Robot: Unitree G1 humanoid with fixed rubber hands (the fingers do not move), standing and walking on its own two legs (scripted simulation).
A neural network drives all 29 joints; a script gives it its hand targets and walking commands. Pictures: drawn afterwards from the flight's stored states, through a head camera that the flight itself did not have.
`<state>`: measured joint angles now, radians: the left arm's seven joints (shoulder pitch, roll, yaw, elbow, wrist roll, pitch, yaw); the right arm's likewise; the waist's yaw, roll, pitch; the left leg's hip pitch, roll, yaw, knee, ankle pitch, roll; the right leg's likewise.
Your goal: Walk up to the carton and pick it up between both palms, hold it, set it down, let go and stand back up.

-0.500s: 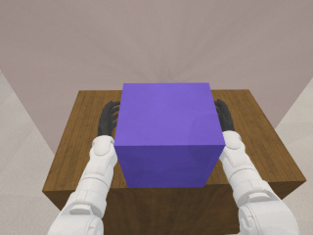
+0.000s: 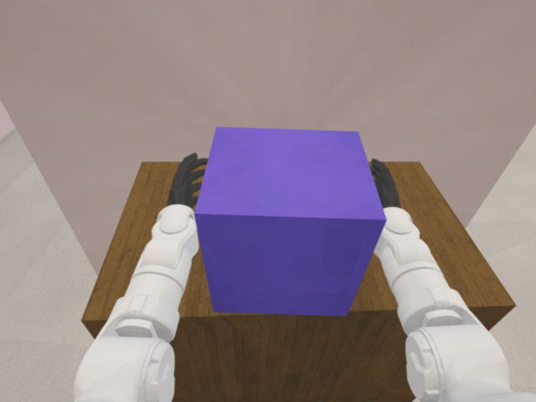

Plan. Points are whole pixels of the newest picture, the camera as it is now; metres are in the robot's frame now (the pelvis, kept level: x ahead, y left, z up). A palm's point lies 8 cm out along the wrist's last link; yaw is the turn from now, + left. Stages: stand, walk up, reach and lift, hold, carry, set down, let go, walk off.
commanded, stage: reach and lift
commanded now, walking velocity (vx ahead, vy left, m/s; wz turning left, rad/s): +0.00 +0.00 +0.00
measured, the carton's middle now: (283, 224) +0.39 -0.02 +0.08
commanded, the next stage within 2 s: hold in 1.96 s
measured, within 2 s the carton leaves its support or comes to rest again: neither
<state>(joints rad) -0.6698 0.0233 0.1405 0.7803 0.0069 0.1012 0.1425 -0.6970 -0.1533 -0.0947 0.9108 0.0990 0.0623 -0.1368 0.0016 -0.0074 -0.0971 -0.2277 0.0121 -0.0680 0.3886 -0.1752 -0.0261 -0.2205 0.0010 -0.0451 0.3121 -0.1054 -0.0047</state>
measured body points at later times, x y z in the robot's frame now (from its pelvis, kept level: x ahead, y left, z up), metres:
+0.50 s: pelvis +0.00 +0.00 +0.00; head -0.03 +0.01 +0.45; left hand +0.40 +0.15 +0.16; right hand +0.41 -0.17 +0.16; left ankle +0.02 +0.13 -0.75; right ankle +0.04 -0.12 -0.75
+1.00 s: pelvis -0.01 +0.00 +0.00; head -0.05 +0.01 +0.45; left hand +0.39 +0.17 +0.21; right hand +0.40 -0.16 +0.21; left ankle +0.02 +0.13 -0.75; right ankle +0.04 -0.12 -0.75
